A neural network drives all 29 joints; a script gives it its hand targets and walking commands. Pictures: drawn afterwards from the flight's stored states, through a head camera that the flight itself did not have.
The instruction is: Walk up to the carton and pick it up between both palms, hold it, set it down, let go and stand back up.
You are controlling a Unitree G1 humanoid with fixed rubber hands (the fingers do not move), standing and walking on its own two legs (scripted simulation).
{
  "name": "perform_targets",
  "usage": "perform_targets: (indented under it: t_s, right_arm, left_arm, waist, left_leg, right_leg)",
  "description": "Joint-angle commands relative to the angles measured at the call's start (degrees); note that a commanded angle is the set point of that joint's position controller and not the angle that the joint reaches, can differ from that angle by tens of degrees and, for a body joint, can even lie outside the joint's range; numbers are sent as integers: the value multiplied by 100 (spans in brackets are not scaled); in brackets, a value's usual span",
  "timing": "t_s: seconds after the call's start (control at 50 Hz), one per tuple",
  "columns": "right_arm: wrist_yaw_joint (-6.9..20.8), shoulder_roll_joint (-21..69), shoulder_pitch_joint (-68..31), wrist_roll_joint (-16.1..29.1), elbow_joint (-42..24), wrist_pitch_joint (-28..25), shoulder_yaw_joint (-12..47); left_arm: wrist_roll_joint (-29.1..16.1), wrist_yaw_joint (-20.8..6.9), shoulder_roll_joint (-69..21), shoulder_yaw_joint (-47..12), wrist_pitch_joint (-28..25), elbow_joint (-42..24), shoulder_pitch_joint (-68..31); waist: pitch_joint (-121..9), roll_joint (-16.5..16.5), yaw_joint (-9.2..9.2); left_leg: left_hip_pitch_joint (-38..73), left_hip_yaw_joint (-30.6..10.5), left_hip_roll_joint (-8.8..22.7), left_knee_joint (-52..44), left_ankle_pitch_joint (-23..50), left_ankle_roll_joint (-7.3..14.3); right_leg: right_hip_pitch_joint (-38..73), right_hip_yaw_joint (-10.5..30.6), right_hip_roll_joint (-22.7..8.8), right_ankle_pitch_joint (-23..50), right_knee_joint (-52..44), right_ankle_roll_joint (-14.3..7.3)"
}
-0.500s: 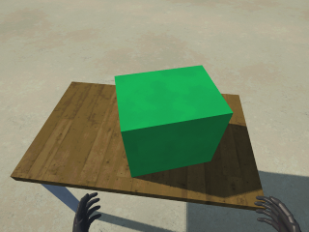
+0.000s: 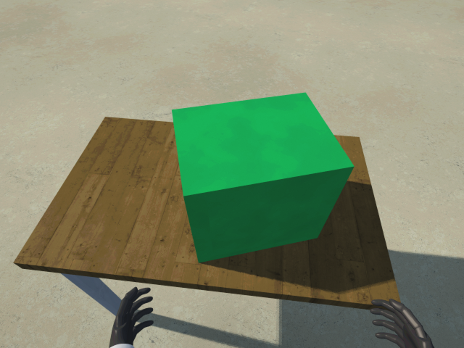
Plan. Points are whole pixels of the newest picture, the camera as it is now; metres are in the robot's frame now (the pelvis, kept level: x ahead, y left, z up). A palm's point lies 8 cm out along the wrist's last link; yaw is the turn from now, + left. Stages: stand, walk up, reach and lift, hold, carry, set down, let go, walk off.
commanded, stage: set down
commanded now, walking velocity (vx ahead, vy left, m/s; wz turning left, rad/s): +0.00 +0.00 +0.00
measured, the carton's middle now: (250, 179) +0.47 +0.02 -0.02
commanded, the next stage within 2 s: let go in 1.32 s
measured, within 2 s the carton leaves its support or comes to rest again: neither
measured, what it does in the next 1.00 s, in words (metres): stands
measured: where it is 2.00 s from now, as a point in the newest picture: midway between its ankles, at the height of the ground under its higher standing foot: outside the picture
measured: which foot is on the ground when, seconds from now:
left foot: down 0.00-1.00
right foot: down 0.00-1.00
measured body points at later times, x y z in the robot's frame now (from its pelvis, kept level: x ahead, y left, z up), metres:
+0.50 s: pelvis -0.01 +0.01 +0.00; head -0.01 +0.03 +0.45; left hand +0.15 +0.24 -0.08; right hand +0.16 -0.23 -0.09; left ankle -0.02 +0.14 -0.74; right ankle -0.02 -0.11 -0.74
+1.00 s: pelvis -0.01 +0.01 +0.00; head +0.00 +0.03 +0.45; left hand +0.15 +0.24 -0.09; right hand +0.15 -0.23 -0.09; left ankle -0.02 +0.14 -0.74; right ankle -0.02 -0.11 -0.74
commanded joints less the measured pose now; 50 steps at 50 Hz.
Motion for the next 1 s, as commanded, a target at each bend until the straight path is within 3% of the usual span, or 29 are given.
perform_targets:
  t_s: [0.0,0.08,0.1,0.18,0.2,0.22,0.24,0.34,0.4,0.42,0.48,0.5,0.52,0.58,0.6,0.68,0.8,0.86,0.9,0.92,0.94,0.96,0.98]
  right_arm:
    - [-183,-464,-89,-258,-955,-69,-394]
    - [-355,-260,-5,-430,-675,35,-345]
    - [-379,-228,-40,-460,-905,33,-380]
    - [-473,-20,-191,-600,-1009,117,-489]
    - [-515,63,-126,-678,-735,192,-462]
    - [-510,-3,-276,-696,-1044,163,-540]
    - [-561,86,-239,-794,-1025,197,-557]
    - [-715,335,-315,-1046,-959,385,-735]
    - [-730,431,-293,-1137,-1119,447,-794]
    - [-810,593,-363,-1242,-843,548,-736]
    - [-860,679,-336,-1381,-928,637,-805]
    - [-833,591,-360,-1341,-1086,634,-851]
    - [-884,726,-331,-1427,-1004,669,-851]
    - [-895,744,-403,-1460,-1122,660,-897]
    - [-904,708,-366,-1448,-1052,673,-891]
    - [-882,728,-396,-1477,-1213,584,-912]
    - [-868,693,-400,-1412,-1173,540,-900]
    - [-844,652,-378,-1449,-1190,541,-931]
    - [-842,646,-362,-1469,-1200,563,-911]
    - [-838,630,-361,-1434,-1187,572,-901]
    - [-840,557,-352,-1434,-1194,554,-949]
    - [-845,598,-308,-1405,-1128,592,-913]
    - [-840,599,-356,-1393,-1201,555,-895]
  left_arm:
    - [305,-128,1064,-378,-51,-733,-189]
    - [324,-279,1176,-388,123,-378,-279]
    - [306,-267,1213,-362,137,-681,-236]
    - [270,-316,1290,-381,250,-572,-399]
    - [344,-368,1277,-388,361,-317,-438]
    - [265,-338,1302,-409,332,-581,-463]
    - [228,-366,1326,-417,372,-524,-537]
    - [241,-448,1384,-537,619,-388,-682]
    - [206,-411,1395,-524,678,-582,-667]
    - [242,-516,1443,-517,796,-119,-807]
    - [253,-538,1418,-473,872,-7,-770]
    - [244,-487,1408,-546,853,-374,-801]
    - [204,-546,1451,-553,873,-121,-826]
    - [163,-501,1471,-562,850,-268,-883]
    - [249,-517,1504,-505,881,-207,-902]
    - [219,-466,1491,-556,789,-324,-824]
    - [229,-443,1498,-600,756,-477,-915]
    - [167,-442,1468,-660,724,-411,-913]
    - [215,-447,1466,-658,763,-421,-875]
    - [231,-454,1458,-651,793,-295,-903]
    - [247,-440,1448,-671,772,-425,-814]
    - [232,-454,1423,-707,778,-395,-846]
    - [254,-434,1447,-688,769,-470,-850]
  waist:
    - [-498,-229,-252]
    - [-301,-192,-327]
    - [-487,-87,-307]
    - [-259,-95,-279]
    - [-159,44,-326]
    - [-395,-77,-255]
    - [-281,-76,-326]
    - [-36,216,-397]
    - [-81,298,-319]
    - [216,146,-379]
    - [249,177,-292]
    - [57,278,-267]
    - [95,186,-334]
    - [54,247,-301]
    - [124,282,-376]
    - [-135,319,-295]
    - [-180,445,-360]
    - [-215,249,-362]
    - [-170,404,-315]
    - [-190,315,-318]
    - [-263,479,-330]
    - [-219,367,-385]
    - [-204,501,-324]
  left_leg:
    - [282,94,-449,-280,1209,93]
    - [395,145,-470,-266,1204,106]
    - [460,136,-474,-274,1353,83]
    - [411,187,-466,-296,1084,117]
    - [472,220,-497,-333,1037,109]
    - [605,205,-432,-322,1187,118]
    - [585,248,-443,-335,1174,114]
    - [710,283,-422,-394,948,122]
    - [679,317,-408,-420,968,120]
    - [558,372,-442,-416,797,161]
    - [621,398,-435,-440,913,142]
    - [789,397,-397,-452,995,123]
    - [737,412,-411,-458,894,147]
    - [712,417,-409,-416,1054,135]
    - [732,422,-433,-411,998,136]
    - [721,394,-426,-376,1169,129]
    - [845,359,-401,-329,1311,91]
    - [750,367,-412,-351,1337,112]
    - [839,361,-395,-367,1296,101]
    - [864,346,-382,-325,1450,115]
    - [875,323,-384,-320,1461,50]
    - [899,379,-402,-349,1421,89]
    - [841,363,-392,-352,1439,71]
  right_leg:
    - [728,375,-56,2628,-449,13]
    - [691,394,-121,2745,-530,57]
    - [800,375,-110,2811,-506,38]
    - [709,396,-122,2335,-572,53]
    - [668,368,-114,2141,-640,49]
    - [643,316,-68,2164,-610,33]
    - [671,324,-102,2174,-638,66]
    - [425,273,-56,1308,-788,-6]
    - [468,247,-83,1156,-773,-11]
    - [420,293,-118,1045,-833,29]
    - [488,262,-111,1055,-830,3]
    - [494,170,-54,1043,-815,3]
    - [483,222,-91,1015,-841,18]
    - [518,165,-68,1135,-756,35]
    - [513,213,-65,1190,-776,37]
    - [613,145,-33,1382,-684,25]
    - [575,80,40,1461,-640,32]
    - [644,51,61,1491,-628,49]
    - [640,72,55,1372,-641,31]
    - [631,34,61,1532,-617,13]
    - [630,28,92,1502,-634,-10]
    - [709,40,66,1502,-653,34]
    - [693,21,71,1498,-577,36]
